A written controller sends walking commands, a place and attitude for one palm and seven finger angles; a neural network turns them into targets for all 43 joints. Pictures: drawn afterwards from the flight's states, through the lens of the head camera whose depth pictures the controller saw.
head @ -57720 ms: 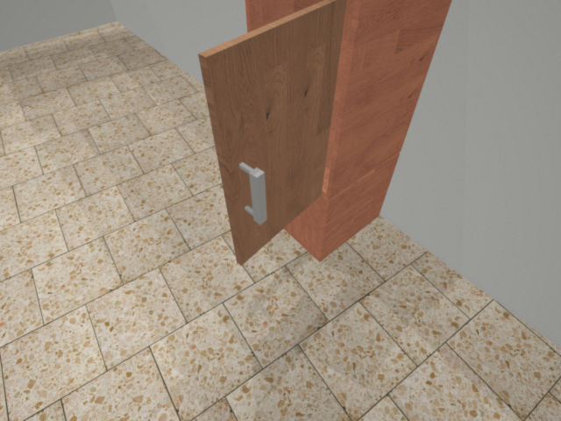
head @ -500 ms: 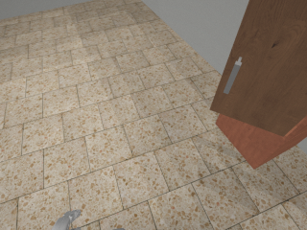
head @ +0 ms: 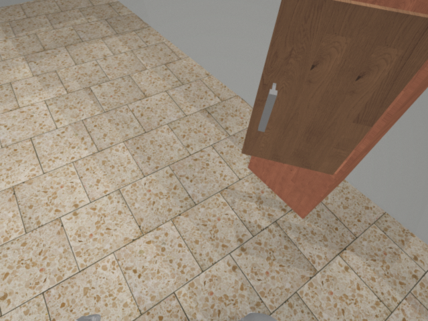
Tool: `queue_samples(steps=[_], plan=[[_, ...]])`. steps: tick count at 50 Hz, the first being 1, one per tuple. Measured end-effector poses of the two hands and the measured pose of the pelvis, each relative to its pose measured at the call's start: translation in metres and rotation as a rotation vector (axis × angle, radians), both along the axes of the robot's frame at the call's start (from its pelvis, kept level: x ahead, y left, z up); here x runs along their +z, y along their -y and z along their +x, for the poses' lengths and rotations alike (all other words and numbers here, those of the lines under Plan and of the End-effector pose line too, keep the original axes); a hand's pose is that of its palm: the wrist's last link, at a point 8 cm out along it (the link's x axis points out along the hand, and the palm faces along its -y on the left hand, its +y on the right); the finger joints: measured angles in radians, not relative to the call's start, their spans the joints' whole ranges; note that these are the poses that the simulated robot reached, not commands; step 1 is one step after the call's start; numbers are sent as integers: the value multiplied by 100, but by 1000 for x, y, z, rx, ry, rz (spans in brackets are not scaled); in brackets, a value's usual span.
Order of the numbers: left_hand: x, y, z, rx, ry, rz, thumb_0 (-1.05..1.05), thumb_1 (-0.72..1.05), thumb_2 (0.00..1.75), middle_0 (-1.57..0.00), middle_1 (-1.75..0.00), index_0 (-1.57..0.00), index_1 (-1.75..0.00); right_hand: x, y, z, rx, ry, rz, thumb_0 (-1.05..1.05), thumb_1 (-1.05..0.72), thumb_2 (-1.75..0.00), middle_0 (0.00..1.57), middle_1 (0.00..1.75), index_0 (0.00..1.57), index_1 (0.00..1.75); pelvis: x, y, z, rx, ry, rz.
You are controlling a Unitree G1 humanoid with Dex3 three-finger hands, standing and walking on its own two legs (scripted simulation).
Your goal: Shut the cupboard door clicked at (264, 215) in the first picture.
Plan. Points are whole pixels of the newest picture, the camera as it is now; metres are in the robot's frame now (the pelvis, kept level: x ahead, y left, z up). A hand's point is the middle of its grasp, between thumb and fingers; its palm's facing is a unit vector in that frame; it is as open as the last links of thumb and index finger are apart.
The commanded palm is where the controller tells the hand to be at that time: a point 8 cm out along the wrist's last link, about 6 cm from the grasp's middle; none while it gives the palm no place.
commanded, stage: turn to face it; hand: left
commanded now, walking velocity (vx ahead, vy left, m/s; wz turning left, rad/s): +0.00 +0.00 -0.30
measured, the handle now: (267, 107) +0.72 -0.13 -0.07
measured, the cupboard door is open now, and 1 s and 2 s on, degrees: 36 36 36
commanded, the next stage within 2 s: take the last steps up to it in 0.16 s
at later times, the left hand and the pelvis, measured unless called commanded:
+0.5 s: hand out of the picture +0.12 +0.16 -0.19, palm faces -0.13 -0.98 -0.15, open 7.4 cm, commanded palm none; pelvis +0.04 -0.01 -0.01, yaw -9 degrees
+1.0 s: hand (217, 236) +0.33 +0.00 -0.18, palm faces -0.33 -0.93 -0.18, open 7.4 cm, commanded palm none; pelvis +0.17 -0.14 -0.02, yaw -16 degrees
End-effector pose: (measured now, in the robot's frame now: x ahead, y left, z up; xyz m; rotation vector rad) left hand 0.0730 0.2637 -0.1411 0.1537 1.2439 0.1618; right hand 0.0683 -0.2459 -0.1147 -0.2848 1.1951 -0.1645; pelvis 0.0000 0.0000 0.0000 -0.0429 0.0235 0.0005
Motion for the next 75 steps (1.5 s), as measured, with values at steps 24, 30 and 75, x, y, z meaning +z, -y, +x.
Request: queue_samples(steps=[24,30,75], plan=[[-21,50,47,-154,-34,-44,1,90,89,-20,-30,-20,-30,-18,24,-33,-212,-36,10,1,-91,-90,20,30,20,30,-14,15,39,-148,1,11],[-15,54,81,-221,-76,-71,1,91,89,-20,-30,-20,-30,1,12,-55,-291,-89,-1,0,-91,-90,20,30,20,30,0,20,64,-197,7,-3],[-7,224,234,-204,-84,68,1,91,89,-20,-30,-20,-30,-32,190,217,-244,74,109,0,-91,-90,20,30,20,30,-14,192,226,-265,29,56]])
